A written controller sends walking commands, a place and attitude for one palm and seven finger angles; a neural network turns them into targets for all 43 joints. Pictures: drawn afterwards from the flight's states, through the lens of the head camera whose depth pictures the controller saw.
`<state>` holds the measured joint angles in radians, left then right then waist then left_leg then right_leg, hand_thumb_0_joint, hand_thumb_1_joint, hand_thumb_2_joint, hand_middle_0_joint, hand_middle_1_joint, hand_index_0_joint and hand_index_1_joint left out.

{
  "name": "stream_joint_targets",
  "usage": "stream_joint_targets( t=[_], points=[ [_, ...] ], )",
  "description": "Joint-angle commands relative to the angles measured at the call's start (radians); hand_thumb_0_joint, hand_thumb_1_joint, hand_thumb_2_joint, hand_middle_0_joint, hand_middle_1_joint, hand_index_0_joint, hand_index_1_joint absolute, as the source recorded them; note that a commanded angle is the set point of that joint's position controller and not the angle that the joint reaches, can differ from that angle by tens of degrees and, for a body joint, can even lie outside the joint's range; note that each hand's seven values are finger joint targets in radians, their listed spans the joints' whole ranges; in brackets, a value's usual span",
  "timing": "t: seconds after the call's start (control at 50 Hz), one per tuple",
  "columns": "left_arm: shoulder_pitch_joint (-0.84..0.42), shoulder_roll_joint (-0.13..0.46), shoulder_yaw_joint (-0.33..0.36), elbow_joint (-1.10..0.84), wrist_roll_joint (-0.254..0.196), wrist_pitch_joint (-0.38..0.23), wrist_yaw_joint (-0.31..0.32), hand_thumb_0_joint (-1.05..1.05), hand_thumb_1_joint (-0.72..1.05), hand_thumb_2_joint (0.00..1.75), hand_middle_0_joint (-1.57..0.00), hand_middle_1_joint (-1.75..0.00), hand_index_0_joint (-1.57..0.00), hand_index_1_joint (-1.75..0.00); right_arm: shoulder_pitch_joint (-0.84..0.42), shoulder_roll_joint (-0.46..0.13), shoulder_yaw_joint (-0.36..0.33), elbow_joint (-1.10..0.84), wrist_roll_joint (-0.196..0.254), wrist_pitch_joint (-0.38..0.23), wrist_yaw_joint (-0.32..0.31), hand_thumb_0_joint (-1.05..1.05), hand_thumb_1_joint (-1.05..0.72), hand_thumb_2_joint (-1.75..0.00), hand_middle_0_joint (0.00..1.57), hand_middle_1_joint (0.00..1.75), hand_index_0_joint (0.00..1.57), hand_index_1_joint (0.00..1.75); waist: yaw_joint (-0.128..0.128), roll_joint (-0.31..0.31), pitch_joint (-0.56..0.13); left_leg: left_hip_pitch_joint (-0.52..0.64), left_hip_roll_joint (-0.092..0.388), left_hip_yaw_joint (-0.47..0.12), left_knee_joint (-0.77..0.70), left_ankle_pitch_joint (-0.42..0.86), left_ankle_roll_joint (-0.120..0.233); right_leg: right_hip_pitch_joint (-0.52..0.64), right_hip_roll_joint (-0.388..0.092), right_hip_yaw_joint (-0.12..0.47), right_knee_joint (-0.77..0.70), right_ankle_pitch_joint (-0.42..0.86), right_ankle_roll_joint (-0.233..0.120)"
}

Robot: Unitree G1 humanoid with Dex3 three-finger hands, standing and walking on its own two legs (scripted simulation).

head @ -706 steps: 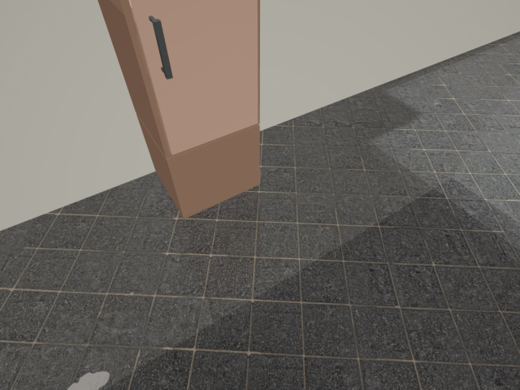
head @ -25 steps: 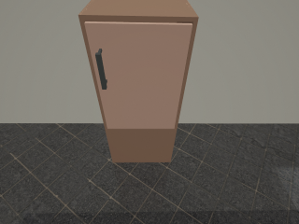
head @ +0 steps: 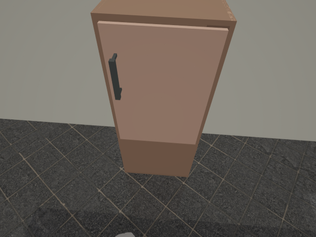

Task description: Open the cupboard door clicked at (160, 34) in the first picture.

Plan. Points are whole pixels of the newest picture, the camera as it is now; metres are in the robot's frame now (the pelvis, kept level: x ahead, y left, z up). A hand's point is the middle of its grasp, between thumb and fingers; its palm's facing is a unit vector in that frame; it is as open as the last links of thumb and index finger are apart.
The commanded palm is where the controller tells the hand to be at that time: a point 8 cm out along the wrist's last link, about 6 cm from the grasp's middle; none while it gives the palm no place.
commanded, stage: shuffle to correct the standing spot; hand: left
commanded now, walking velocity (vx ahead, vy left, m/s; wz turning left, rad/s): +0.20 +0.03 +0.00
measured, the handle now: (116, 77) +0.61 +0.21 +0.06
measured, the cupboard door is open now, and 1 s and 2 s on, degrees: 0 0 0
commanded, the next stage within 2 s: come to a stop and stand still in 0.16 s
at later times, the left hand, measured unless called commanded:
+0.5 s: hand (96, 232) +0.17 +0.20 -0.17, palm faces -0.02 -0.97 -0.23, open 7.3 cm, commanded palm none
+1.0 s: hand out of the picture +0.11 +0.23 -0.18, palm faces -0.02 -0.97 -0.23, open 7.4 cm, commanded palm none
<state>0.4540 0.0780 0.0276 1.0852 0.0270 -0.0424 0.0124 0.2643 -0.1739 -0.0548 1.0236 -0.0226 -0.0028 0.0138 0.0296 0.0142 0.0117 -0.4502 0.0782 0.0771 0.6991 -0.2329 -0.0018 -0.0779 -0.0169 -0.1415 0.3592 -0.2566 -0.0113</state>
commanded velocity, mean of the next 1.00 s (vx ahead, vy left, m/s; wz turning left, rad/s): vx -0.01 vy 0.01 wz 0.00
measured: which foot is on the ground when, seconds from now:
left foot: up 0.00-0.04, down 0.06-1.00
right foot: down 0.00-0.08, up 0.10-0.44, down 0.46-1.00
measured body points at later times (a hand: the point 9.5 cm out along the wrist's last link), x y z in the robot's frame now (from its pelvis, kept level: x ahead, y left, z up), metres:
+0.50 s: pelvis +0.09 +0.02 -0.01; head +0.10 +0.01 +0.44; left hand +0.17 +0.25 -0.15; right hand +0.05 -0.18 -0.18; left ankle +0.10 +0.12 -0.74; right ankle +0.13 -0.10 -0.74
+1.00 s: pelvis +0.08 +0.05 -0.01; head +0.07 +0.04 +0.44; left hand +0.12 +0.28 -0.16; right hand +0.10 -0.19 -0.17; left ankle +0.10 +0.12 -0.74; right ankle +0.13 -0.10 -0.74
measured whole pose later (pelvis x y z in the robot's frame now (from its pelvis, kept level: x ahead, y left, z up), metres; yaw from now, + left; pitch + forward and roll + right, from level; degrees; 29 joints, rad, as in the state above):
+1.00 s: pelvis +0.08 +0.05 -0.01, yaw -1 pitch -2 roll +0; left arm 0.29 0.17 0.00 1.01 0.02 0.04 0.03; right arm 0.31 -0.19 -0.03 0.96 -0.02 0.01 -0.01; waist -0.02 0.03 0.00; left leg -0.26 -0.01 0.16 0.57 -0.29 0.08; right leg -0.33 -0.07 -0.05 0.59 -0.28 -0.01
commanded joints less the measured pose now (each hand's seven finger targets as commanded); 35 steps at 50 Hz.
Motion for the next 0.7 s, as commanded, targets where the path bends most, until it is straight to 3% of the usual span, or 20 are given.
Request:
stream_joint_targets(
  t=[0.0,0.02,0.04,0.06,0.08,0.1,0.12,0.14,0.18,0.28,0.36,0.4,0.42,0.44,0.46,0.48,0.5,0.54,0.6,0.68],
  points=[
    [0.021,0.171,0.046,-0.027,0.001,-0.01,0.009,0.0,0.9,0.9,-0.2,-0.3,-0.2,-0.3,0.056,-0.017,0.002,-0.04,0.002,-0.041,-0.003,0.0,-0.9,-0.9,0.2,0.3,0.2,0.3,-0.039,-0.091,0.06,0.219,-0.039,0.049,-0.206,0.052,0.008,-0.165,-0.207,0.149,-0.035,0.038,-0.105],
    [0.034,0.143,0.038,-0.021,-0.001,-0.003,0.006,0.0,0.9,0.9,-0.2,-0.3,-0.2,-0.3,0.118,-0.054,-0.002,-0.019,0.001,-0.047,-0.011,0.0,-0.9,-0.9,0.2,0.3,0.2,0.3,-0.061,-0.019,0.036,0.334,-0.021,0.019,-0.255,0.035,0.011,-0.222,-0.166,0.123,0.073,0.0,-0.084],
    [0.052,0.105,0.031,-0.029,-0.004,0.001,0.001,0.0,0.9,0.9,-0.2,-0.3,-0.2,-0.3,0.197,-0.13,-0.02,-0.004,-0.007,-0.054,-0.022,0.0,-0.9,-0.9,0.2,0.3,0.2,0.3,-0.085,0.164,-0.01,0.449,0.132,-0.178,-0.339,-0.013,0.062,-0.336,-0.083,0.055,0.268,-0.098,-0.046],
    [0.045,0.068,0.021,-0.054,-0.004,0.004,-0.002,0.0,0.9,0.9,-0.2,-0.3,-0.2,-0.3,0.254,-0.203,-0.037,0.001,-0.007,-0.045,-0.031,0.0,-0.9,-0.9,0.2,0.3,0.2,0.3,-0.091,0.328,-0.023,0.5,0.304,-0.416,-0.451,-0.087,0.151,-0.487,-0.013,-0.009,0.505,-0.324,-0.01],
    [-0.006,0.079,0.021,-0.077,0.003,0.006,-0.001,0.0,0.9,0.9,-0.2,-0.3,-0.2,-0.3,0.249,-0.206,-0.036,-0.004,-0.005,-0.034,-0.032,0.0,-0.9,-0.9,0.2,0.3,0.2,0.3,-0.104,0.229,0.03,0.417,0.349,-0.454,-0.506,-0.223,0.204,-0.531,-0.037,0.047,0.66,-0.337,-0.019],
    [-0.039,0.086,0.022,-0.067,0.011,0.012,0.001,0.0,0.9,0.9,-0.2,-0.3,-0.2,-0.3,0.197,-0.149,-0.022,-0.006,-0.006,-0.036,-0.035,0.0,-0.9,-0.9,0.2,0.3,0.2,0.3,-0.091,0.197,0.059,0.302,0.296,-0.403,-0.54,-0.29,0.181,-0.507,-0.067,0.082,0.74,-0.269,-0.028],
    [-0.047,0.086,0.023,-0.06,0.007,0.013,-0.005,0.0,0.9,0.9,-0.2,-0.3,-0.2,-0.3,0.136,-0.112,-0.01,-0.016,-0.004,-0.04,-0.036,0.0,-0.9,-0.9,0.2,0.3,0.2,0.3,-0.066,0.131,0.088,0.222,0.276,-0.37,-0.557,-0.301,0.182,-0.501,-0.086,0.098,0.773,-0.199,-0.024],
    [-0.041,0.081,0.025,-0.053,0.007,0.011,-0.01,0.0,0.9,0.9,-0.2,-0.3,-0.2,-0.3,0.098,-0.091,-0.003,-0.026,-0.004,-0.047,-0.036,0.0,-0.9,-0.9,0.2,0.3,0.2,0.3,-0.047,0.065,0.093,0.175,0.258,-0.314,-0.566,-0.245,0.177,-0.471,-0.102,0.109,0.763,-0.134,-0.015],
    [-0.014,0.065,0.022,-0.037,0.008,0.016,-0.015,0.0,0.9,0.9,-0.2,-0.3,-0.2,-0.3,0.079,-0.074,0.001,-0.025,-0.002,-0.063,-0.04,0.0,-0.9,-0.9,0.2,0.3,0.2,0.3,-0.023,0.027,0.05,0.188,0.224,-0.212,-0.556,-0.066,0.163,-0.433,-0.107,0.104,0.722,-0.055,0.007],
    [-0.087,0.063,0.017,-0.063,0.004,0.032,-0.007,0.0,0.9,0.9,-0.2,-0.3,-0.2,-0.3,0.109,-0.07,0.006,0.001,-0.001,-0.069,-0.048,0.0,-0.9,-0.9,0.2,0.3,0.2,0.3,-0.03,0.021,0.029,0.25,0.224,-0.141,-0.521,0.204,0.186,-0.408,-0.109,0.107,0.515,-0.028,0.033],
    [-0.114,0.065,0.004,-0.06,-0.007,0.039,0.013,0.0,0.9,0.9,-0.2,-0.3,-0.2,-0.3,0.089,-0.071,0.012,0.023,-0.004,-0.05,-0.054,0.0,-0.9,-0.9,0.2,0.3,0.2,0.3,-0.026,0.049,0.004,0.218,0.205,-0.099,-0.401,0.473,0.163,-0.219,-0.07,0.085,0.283,-0.01,0.041],
    [-0.078,0.086,0.008,-0.044,-0.007,0.04,0.018,0.0,0.9,0.9,-0.2,-0.3,-0.2,-0.3,0.078,-0.073,0.009,0.034,0.002,-0.037,-0.055,0.0,-0.9,-0.9,0.2,0.3,0.2,0.3,-0.003,0.041,-0.007,0.194,0.164,-0.073,-0.335,0.376,0.113,-0.115,-0.06,0.074,0.127,0.115,0.044],
    [-0.066,0.117,0.013,-0.043,-0.005,0.035,0.022,0.0,0.9,0.9,-0.2,-0.3,-0.2,-0.3,0.08,-0.056,0.009,0.042,0.006,-0.033,-0.053,0.0,-0.9,-0.9,0.2,0.3,0.2,0.3,0.004,0.006,-0.013,0.176,0.123,-0.058,-0.293,0.269,0.072,-0.068,-0.08,0.111,0.048,0.197,0.04],
    [-0.073,0.154,0.012,-0.041,-0.005,0.028,0.027,0.0,0.9,0.9,-0.2,-0.3,-0.2,-0.3,0.094,-0.029,0.013,0.044,0.013,-0.027,-0.048,0.0,-0.9,-0.9,0.2,0.3,0.2,0.3,-0.01,-0.058,-0.017,0.138,0.07,-0.033,-0.269,0.121,0.033,-0.036,-0.144,0.196,0.039,0.329,0.014],
    [-0.104,0.185,0.012,-0.052,-0.007,0.026,0.03,0.0,0.9,0.9,-0.2,-0.3,-0.2,-0.3,0.11,-0.007,0.018,0.044,0.018,-0.017,-0.042,0.0,-0.9,-0.9,0.2,0.3,0.2,0.3,-0.032,-0.102,0.01,0.113,0.033,-0.019,-0.281,0.004,0.01,-0.052,-0.208,0.232,0.052,0.431,-0.023],
    [-0.122,0.197,0.013,-0.061,-0.01,0.032,0.029,0.0,0.9,0.9,-0.2,-0.3,-0.2,-0.3,0.12,0.001,0.015,0.047,0.017,-0.011,-0.039,0.0,-0.9,-0.9,0.2,0.3,0.2,0.3,-0.039,-0.057,0.032,0.128,0.006,-0.016,-0.296,-0.015,0.002,-0.094,-0.227,0.221,0.076,0.47,-0.042],
    [-0.138,0.201,0.017,-0.069,-0.009,0.03,0.032,0.0,0.9,0.9,-0.2,-0.3,-0.2,-0.3,0.126,0.005,0.011,0.055,0.015,-0.001,-0.04,0.0,-0.9,-0.9,0.2,0.3,0.2,0.3,-0.043,-0.125,0.004,0.156,0.009,-0.003,-0.273,0.02,-0.004,-0.097,-0.213,0.227,0.09,0.494,-0.053],
    [-0.157,0.201,0.024,-0.084,-0.014,0.033,0.037,0.0,0.9,0.9,-0.2,-0.3,-0.2,-0.3,0.138,-0.006,0.005,0.06,0.014,0.011,-0.042,0.0,-0.9,-0.9,0.2,0.3,0.2,0.3,-0.043,-0.155,-0.021,0.205,-0.001,0.01,-0.224,0.006,-0.012,-0.123,-0.228,0.233,0.059,0.456,-0.07],
    [-0.181,0.216,0.034,-0.104,-0.012,0.045,0.041,0.0,0.9,0.9,-0.2,-0.3,-0.2,-0.3,0.139,-0.008,-0.003,0.051,0.011,0.023,-0.041,0.0,-0.9,-0.9,0.2,0.3,0.2,0.3,-0.041,-0.133,-0.023,0.213,-0.008,0.011,-0.187,0.026,-0.013,-0.136,-0.241,0.243,0.053,0.422,-0.083],
    [-0.217,0.225,0.047,-0.125,-0.008,0.06,0.043,0.0,0.9,0.9,-0.2,-0.3,-0.2,-0.3,0.129,-0.007,-0.01,0.033,0.006,0.039,-0.039,0.0,-0.9,-0.9,0.2,0.3,0.2,0.3,-0.044,-0.118,0.008,0.228,-0.017,0.011,-0.162,-0.025,-0.014,-0.218,-0.25,0.262,0.01,0.231,-0.1]
  ],
)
